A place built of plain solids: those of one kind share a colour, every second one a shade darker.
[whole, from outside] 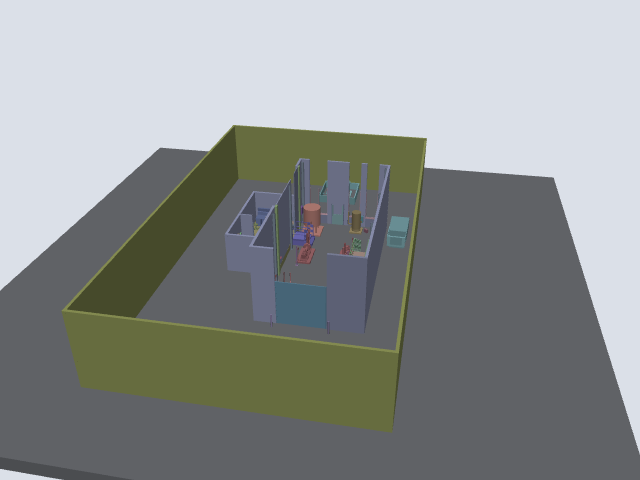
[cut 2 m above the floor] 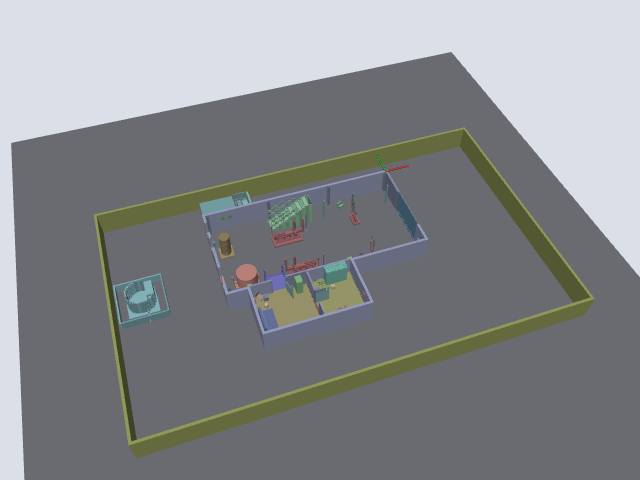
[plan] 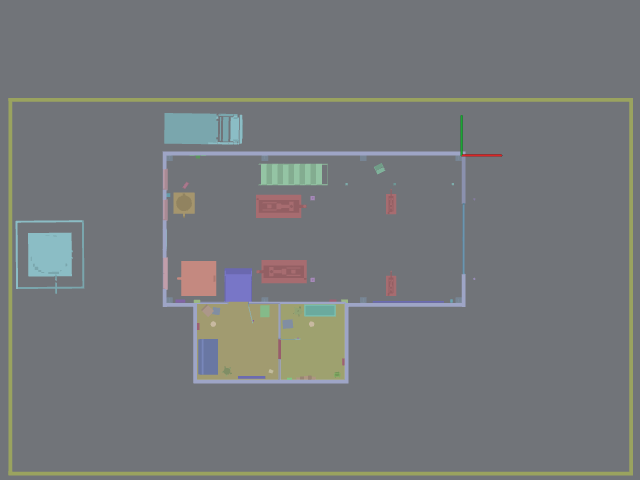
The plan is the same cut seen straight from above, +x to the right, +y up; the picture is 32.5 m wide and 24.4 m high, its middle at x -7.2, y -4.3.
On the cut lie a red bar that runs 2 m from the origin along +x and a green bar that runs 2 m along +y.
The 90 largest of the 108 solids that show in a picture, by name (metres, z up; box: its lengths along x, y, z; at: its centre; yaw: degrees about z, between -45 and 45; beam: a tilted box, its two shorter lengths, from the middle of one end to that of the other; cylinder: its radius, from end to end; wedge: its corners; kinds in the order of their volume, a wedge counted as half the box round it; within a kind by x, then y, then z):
{
 "yard_bound_1": {"box": [0.2, 19.2, 5.85], "at": [-22.94, -6.68, 2.88]},
 "yard_bound_2": {"box": [31.76, 0.2, 5.85], "at": [-7.17, -16.17, 2.88]},
 "yard_bound_3": {"box": [31.76, 0.2, 5.67], "at": [-7.17, 2.82, 2.79]},
 "yard_bound_4": {"box": [0.2, 19.2, 5.85], "at": [8.61, -6.68, 2.88]},
 "wall_1": {"box": [0.2, 0.91, 6.15], "at": [-15.1, -7.25, 3.02]},
 "wall_2": {"box": [0.2, 1.61, 0.95], "at": [-15.1, -6.0, 0.42]},
 "wall_3": {"box": [0.2, 1.91, 6.15], "at": [-15.1, -4.25, 3.02]},
 "wall_4": {"box": [0.2, 0.51, 6.15], "at": [-15.1, -2.0, 3.02]},
 "wall_5": {"box": [0.2, 1.06, 0.95], "at": [-15.1, -1.23, 0.42]},
 "wall_6": {"box": [0.2, 0.91, 6.15], "at": [-15.1, -0.25, 3.02]},
 "wall_7": {"box": [1.75, 0.2, 6.15], "at": [-14.32, -7.6, 3.02]},
 "wall_8": {"box": [0.2, 4.1, 3.36], "at": [-13.55, -9.55, 1.63]},
 "wall_9": {"box": [1.61, 0.06, 6.15], "at": [-12.7, -7.47, 3.02]},
 "wall_10": {"box": [1.55, 0.06, 3.36], "at": [-12.67, -7.53, 1.63]},
 "wall_11": {"box": [4.4, 0.2, 3.36], "at": [-11.45, -11.5, 1.63]},
 "wall_12": {"box": [1.55, 0.06, 3.36], "at": [-10.03, -7.53, 1.63]},
 "wall_13": {"box": [1.61, 0.06, 6.15], "at": [-10.0, -7.47, 3.02]},
 "wall_14": {"box": [0.06, 1.0, 3.36], "at": [-9.28, -10.9, 1.63]},
 "wall_15": {"box": [0.06, 1.8, 3.36], "at": [-9.28, -8.4, 1.63]},
 "wall_16": {"box": [0.06, 1.0, 3.36], "at": [-9.22, -10.9, 1.63]},
 "wall_17": {"box": [3.3, 0.06, 3.36], "at": [-7.6, -7.53, 1.63]},
 "wall_18": {"box": [3.42, 0.06, 6.15], "at": [-7.6, -7.47, 3.02]},
 "wall_19": {"box": [3.5, 0.2, 3.36], "at": [-7.5, -11.5, 1.63]},
 "wall_20": {"box": [15.4, 0.2, 6.15], "at": [-7.5, 0.1, 3.02]},
 "wall_21": {"box": [0.2, 4.1, 3.36], "at": [-5.85, -9.55, 1.63]},
 "wall_22": {"box": [6.15, 0.2, 6.15], "at": [-2.88, -7.6, 3.02]},
 "wall_23": {"box": [0.2, 1.66, 6.15], "at": [0.1, -6.88, 3.02]},
 "wall_24": {"box": [0.2, 2.66, 6.15], "at": [0.1, -1.12, 3.02]},
 "raised_floor_control_1": {"box": [4.33, 4.03, 0.56], "at": [-11.35, -9.45, 0.23]},
 "raised_floor_switch_1": {"box": [3.43, 4.03, 0.56], "at": [-7.6, -9.45, 0.23]},
 "beyond_storage_tank_1": {"box": [0.1, 3.48, 0.76], "at": [-22.61, -5.06, 0.32], "yaw": 0.4},
 "beyond_storage_tank_2": {"box": [3.47, 0.1, 0.76], "at": [-20.94, -3.36, 0.32], "yaw": 0.4},
 "beyond_storage_tank_3": {"box": [2.22, 2.22, 0.17], "at": [-20.93, -5.04, 0.03], "yaw": 0.4},
 "beyond_storage_tank_4": {"box": [3.47, 0.1, 0.76], "at": [-20.91, -6.73, 0.32], "yaw": 0.4},
 "beyond_storage_tank_5": {"box": [0.54, 0.11, 1.2], "at": [-20.74, -5.97, 0.83], "yaw": 0.4},
 "beyond_storage_tank_6": {"box": [0.55, 1.24, 1.08], "at": [-20.21, -4.78, 0.75], "yaw": 0.4},
 "beyond_storage_tank_7": {"box": [0.1, 3.48, 0.76], "at": [-19.24, -5.03, 0.32], "yaw": 0.4},
 "beyond_storage_tank_8": {"box": [2.64, 1.56, 0.88], "at": [-13.79, 1.36, 0.85], "yaw": -0.8},
 "beyond_storage_tank_9": {"box": [0.28, 1.26, 0.83], "at": [-11.99, 1.34, 0.35], "yaw": -0.8},
 "beyond_storage_tank_10": {"box": [0.43, 1.22, 0.29], "at": [-11.54, 1.33, 0.56], "yaw": -0.8},
 "beyond_storage_tank_11": {"box": [0.13, 1.48, 0.92], "at": [-11.22, 1.33, 0.98], "yaw": -0.8},
 "beyond_storage_tank_12": {"box": [0.13, 0.98, 0.73], "at": [-11.19, 1.32, 1.06], "yaw": -0.8},
 "row_1": {"box": [1.6, 0.02, 1.3], "at": [-7.2, -8.18, 1.29]},
 "row_2": {"box": [1.48, 0.48, 2.04], "at": [-7.2, -7.88, 1.63]},
 "row_3": {"box": [1.6, 0.6, 2.1], "at": [-7.2, -7.88, 1.66]},
 "buffer_vessel_1": {"box": [1.78, 1.78, 0.17], "at": [-13.36, -6.26, 0.04]},
 "buffer_vessel_2": {"cylinder": 0.75, "from": [-13.36, -6.26, 0.77], "to": [-13.36, -6.26, 2.4]},
 "pump_unit_1": {"box": [0.88, 0.32, 0.32], "at": [-9.85, -2.59, 0.56]},
 "pump_unit_2": {"box": [0.72, 0.43, 0.11], "at": [-9.77, -2.59, 0.56]},
 "pump_unit_3": {"box": [2.3, 1.18, 0.2], "at": [-9.3, -2.59, 0.05]},
 "pump_unit_4": {"box": [2.06, 0.64, 0.06], "at": [-9.28, -2.59, 0.18]},
 "pump_unit_5": {"box": [2.06, 0.64, 0.06], "at": [-9.04, -5.91, 0.18]},
 "pump_unit_6": {"box": [2.3, 1.18, 0.2], "at": [-9.02, -5.91, 0.05]},
 "pump_unit_7": {"box": [0.72, 0.43, 0.11], "at": [-8.55, -5.91, 0.56]},
 "pump_unit_8": {"box": [0.88, 0.32, 0.32], "at": [-8.47, -5.91, 0.56]},
 "pump_unit_9": {"box": [0.53, 1.04, 0.2], "at": [-3.59, -6.63, 0.05]},
 "pump_unit_10": {"box": [0.53, 1.04, 0.2], "at": [-3.59, -2.48, 0.05]},
 "raised_floor_steel_1": {"box": [6.0, 1.1, 0.2], "at": [-3.0, -0.97, 2.7]},
 "door_landing_1": {"box": [1.4, 1.1, 0.56], "at": [-11.35, -6.89, 0.23]},
 "door_landing_2": {"box": [1.4, 0.32, 0.39], "at": [-11.35, -6.2, 0.14]},
 "door_landing_3": {"box": [1.4, 0.32, 0.22], "at": [-11.35, -5.9, 0.06]},
 "air_vessel_1": {"box": [1.08, 1.08, 0.17], "at": [-14.11, -2.43, 0.04]},
 "air_vessel_2": {"cylinder": 0.4, "from": [-14.11, -2.43, 0.35], "to": [-14.11, -2.43, 1.89]},
 "roller_shutter_1": {"box": [0.1, 0.11, 3.55], "at": [0.11, -6.03, 1.73]},
 "roller_shutter_2": {"box": [0.06, 3.46, 3.55], "at": [0.12, -4.25, 1.73]},
 "pier_1": {"box": [0.34, 0.17, 6.15], "at": [-13.45, -7.42, 3.02]},
 "pier_2": {"box": [0.34, 0.17, 6.15], "at": [-5.95, -7.42, 3.02]},
 "filing_tall_1": {"box": [0.47, 0.62, 1.37], "at": [-10.01, -7.92, 1.15]},
 "stair_openriser_grating_1": {"box": [0.3, 1.1, 0.08], "at": [-10.05, -0.97, 0.14]},
 "stair_openriser_grating_2": {"box": [0.3, 1.1, 0.08], "at": [-9.77, -0.97, 0.31]},
 "stair_openriser_grating_3": {"box": [0.3, 1.1, 0.08], "at": [-9.49, -0.97, 0.48]},
 "stair_openriser_grating_4": {"box": [0.3, 1.1, 0.08], "at": [-9.21, -0.97, 0.66]},
 "stair_openriser_grating_5": {"box": [0.3, 1.1, 0.08], "at": [-8.93, -0.97, 0.83]},
 "stair_openriser_grating_6": {"box": [0.3, 1.1, 0.08], "at": [-8.65, -0.97, 1.01]},
 "stair_openriser_grating_7": {"box": [0.3, 1.1, 0.08], "at": [-8.37, -0.97, 1.19]},
 "stair_openriser_grating_8": {"box": [0.3, 1.1, 0.08], "at": [-8.09, -0.97, 1.36]},
 "stair_openriser_grating_9": {"box": [0.3, 1.1, 0.08], "at": [-7.81, -0.97, 1.53]},
 "stair_openriser_grating_10": {"box": [0.3, 1.1, 0.08], "at": [-7.53, -0.97, 1.71]},
 "stair_openriser_grating_11": {"box": [0.3, 1.1, 0.08], "at": [-7.25, -0.97, 1.89]},
 "control_desk_1": {"box": [0.18, 1.8, 0.29], "at": [-13.3, -10.24, 1.73]},
 "control_desk_2": {"box": [0.27, 1.8, 0.3], "at": [-13.26, -10.24, 1.43]},
 "control_desk_3": {"box": [0.9, 1.82, 0.03], "at": [-12.84, -10.24, 1.26]},
 "radiator_1": {"box": [1.38, 0.14, 0.66], "at": [-10.68, -11.28, 0.95]},
 "radiator_2": {"box": [3.62, 0.1, 0.36], "at": [-2.71, -7.45, 0.13]},
 "door_leaf_1": {"box": [0.044, 1.0, 1.09], "at": [-15.0, -4.25, 0.49]},
 "door_leaf_2": {"box": [0.044, 0.99, 1.09], "at": [-10.74, -8.04, 1.0], "yaw": 13.5},
 "door_leaf_3": {"box": [0.99, 0.044, 1.23], "at": [-8.69, -9.35, 1.07], "yaw": 0.5},
 "box_cardboard_1": {"box": [0.38, 0.37, 0.45], "at": [-12.47, -7.91, 0.68], "yaw": -7.3},
 "box_cardboard_2": {"box": [0.53, 0.45, 0.33], "at": [-8.84, -8.58, 0.63], "yaw": 5.7},
 "distribution_board_1": {"box": [0.5, 0.18, 0.7], "at": [-14.3, -7.41, 1.5]}
}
